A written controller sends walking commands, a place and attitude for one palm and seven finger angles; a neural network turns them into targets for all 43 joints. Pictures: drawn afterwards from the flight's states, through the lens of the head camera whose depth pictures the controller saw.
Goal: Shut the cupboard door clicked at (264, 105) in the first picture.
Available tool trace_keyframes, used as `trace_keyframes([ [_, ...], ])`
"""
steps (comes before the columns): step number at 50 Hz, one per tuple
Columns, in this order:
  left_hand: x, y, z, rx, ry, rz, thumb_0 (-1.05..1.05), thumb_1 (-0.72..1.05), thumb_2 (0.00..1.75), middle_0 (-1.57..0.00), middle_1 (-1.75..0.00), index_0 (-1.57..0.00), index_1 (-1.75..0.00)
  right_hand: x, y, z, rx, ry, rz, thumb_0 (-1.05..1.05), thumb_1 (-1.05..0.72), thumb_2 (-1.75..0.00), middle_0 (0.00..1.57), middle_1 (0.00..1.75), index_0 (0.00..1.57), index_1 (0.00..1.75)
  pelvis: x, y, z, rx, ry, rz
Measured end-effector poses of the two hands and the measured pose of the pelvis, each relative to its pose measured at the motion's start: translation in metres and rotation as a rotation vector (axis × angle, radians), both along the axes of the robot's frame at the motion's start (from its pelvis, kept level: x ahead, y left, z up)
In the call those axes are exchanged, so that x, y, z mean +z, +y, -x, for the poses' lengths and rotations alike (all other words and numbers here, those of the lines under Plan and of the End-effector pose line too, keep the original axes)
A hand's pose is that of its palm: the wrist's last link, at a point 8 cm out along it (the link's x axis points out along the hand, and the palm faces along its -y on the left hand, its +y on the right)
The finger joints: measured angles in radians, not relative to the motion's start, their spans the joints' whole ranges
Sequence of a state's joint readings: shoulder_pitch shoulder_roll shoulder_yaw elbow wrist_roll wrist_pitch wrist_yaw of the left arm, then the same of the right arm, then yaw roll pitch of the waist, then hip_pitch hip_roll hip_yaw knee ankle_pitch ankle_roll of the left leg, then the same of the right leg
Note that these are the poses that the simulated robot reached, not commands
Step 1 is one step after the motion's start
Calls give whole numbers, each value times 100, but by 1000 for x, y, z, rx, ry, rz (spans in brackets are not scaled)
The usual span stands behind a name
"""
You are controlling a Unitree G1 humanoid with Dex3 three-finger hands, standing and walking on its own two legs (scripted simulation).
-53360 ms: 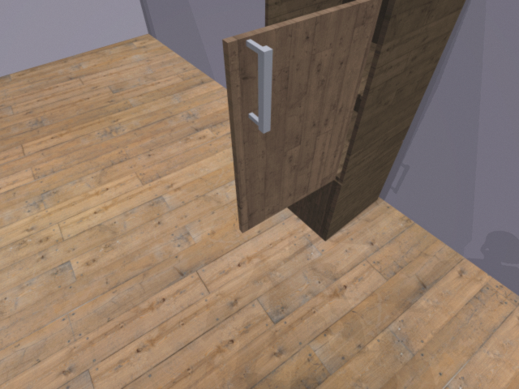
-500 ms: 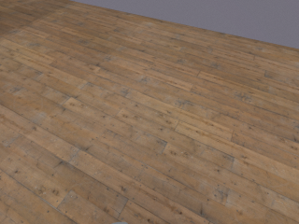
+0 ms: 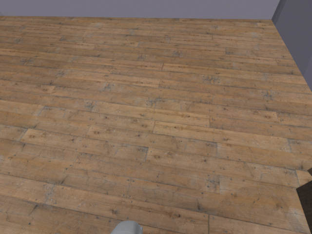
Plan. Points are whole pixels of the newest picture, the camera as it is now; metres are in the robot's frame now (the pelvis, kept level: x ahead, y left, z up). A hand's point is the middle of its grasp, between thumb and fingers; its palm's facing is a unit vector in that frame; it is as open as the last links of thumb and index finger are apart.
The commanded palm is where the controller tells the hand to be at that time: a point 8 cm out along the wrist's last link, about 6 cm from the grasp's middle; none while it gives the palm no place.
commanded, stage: turn to face it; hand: left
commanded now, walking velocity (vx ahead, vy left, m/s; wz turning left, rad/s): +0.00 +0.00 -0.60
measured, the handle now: out of the picture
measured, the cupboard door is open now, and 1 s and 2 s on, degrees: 26 26 26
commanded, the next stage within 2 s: take the last steps up to it in 1.88 s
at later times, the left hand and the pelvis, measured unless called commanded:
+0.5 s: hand (92, 214) +0.18 +0.22 -0.15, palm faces -0.29 -0.93 -0.22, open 7.4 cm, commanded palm none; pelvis +0.02 +0.05 +0.01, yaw -18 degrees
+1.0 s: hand (110, 214) +0.19 +0.17 -0.17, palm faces -0.52 -0.83 -0.21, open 7.4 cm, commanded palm none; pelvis +0.03 +0.04 +0.00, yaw -35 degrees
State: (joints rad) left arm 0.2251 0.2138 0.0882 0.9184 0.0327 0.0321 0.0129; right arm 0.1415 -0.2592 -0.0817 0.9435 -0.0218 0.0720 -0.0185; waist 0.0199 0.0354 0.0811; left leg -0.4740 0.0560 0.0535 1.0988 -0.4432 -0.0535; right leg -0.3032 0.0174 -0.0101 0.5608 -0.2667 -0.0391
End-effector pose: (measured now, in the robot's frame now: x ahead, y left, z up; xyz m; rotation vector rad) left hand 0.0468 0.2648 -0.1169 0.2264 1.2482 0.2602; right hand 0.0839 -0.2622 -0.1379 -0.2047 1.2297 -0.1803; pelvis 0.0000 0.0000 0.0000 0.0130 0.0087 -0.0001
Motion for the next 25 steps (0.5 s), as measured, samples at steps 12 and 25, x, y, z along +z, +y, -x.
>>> trace_keyframes([
  [12,-25,17,-64,-169,2,90,0,90,90,-20,-30,-20,-30,20,30,11,-117,-85,59,0,-91,-90,20,30,20,30,-5,39,-16,-144,12,28],
  [25,-5,3,-143,-386,-40,98,0,91,90,-20,-30,-20,-30,22,62,96,-302,23,24,0,-90,-90,21,30,21,30,9,48,-16,-320,10,48],
])
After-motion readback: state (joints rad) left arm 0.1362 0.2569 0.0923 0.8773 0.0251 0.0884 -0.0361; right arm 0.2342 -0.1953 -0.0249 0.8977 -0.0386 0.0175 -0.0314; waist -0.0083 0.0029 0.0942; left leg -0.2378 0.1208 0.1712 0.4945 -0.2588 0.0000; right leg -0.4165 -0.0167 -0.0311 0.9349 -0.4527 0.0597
